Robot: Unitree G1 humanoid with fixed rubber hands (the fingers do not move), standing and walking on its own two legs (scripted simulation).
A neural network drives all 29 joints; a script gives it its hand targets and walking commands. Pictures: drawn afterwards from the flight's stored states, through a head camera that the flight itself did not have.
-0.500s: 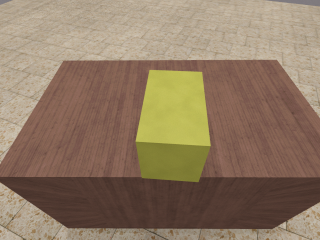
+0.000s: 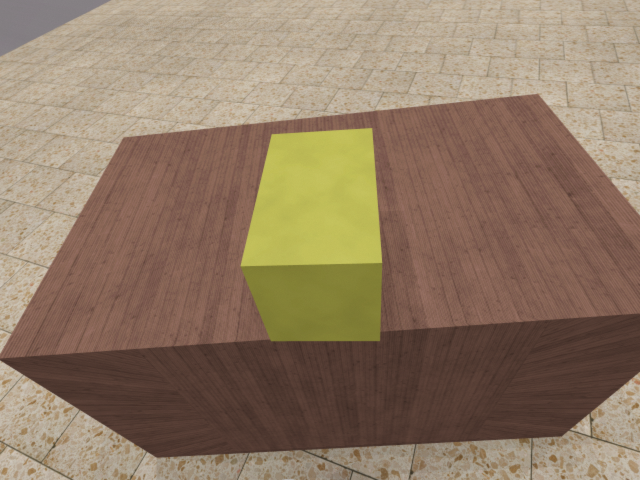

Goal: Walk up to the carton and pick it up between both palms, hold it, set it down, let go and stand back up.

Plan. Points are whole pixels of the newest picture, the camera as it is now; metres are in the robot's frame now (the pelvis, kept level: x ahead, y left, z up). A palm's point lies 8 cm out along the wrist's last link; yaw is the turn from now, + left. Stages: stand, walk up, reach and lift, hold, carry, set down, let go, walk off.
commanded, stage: walk up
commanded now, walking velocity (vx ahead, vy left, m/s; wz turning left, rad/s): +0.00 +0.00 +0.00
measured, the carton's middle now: (322, 231) +0.50 +0.05 +0.00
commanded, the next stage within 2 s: none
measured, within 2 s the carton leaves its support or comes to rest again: neither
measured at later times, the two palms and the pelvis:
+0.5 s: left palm out of the picture -0.01 +0.20 -0.14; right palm out of the picture -0.02 -0.20 -0.14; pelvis +0.00 -0.01 +0.01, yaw +1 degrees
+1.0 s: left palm out of the picture -0.01 +0.30 -0.16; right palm out of the picture +0.09 -0.12 -0.12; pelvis +0.06 +0.10 +0.00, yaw +1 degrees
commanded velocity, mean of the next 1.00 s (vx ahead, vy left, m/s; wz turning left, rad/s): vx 0.07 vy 0.02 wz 0.00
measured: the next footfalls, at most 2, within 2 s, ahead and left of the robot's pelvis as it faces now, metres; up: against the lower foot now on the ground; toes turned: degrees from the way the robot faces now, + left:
left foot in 0.20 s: +0.02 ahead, +0.12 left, +0.00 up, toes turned +4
left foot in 0.86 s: +0.16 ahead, +0.20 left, +0.00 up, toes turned +9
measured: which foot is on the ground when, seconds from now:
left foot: up 0.00-0.18, down 0.20-0.54, up 0.56-0.84, down 0.86-1.00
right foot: down 0.00-0.88, up 0.90-1.00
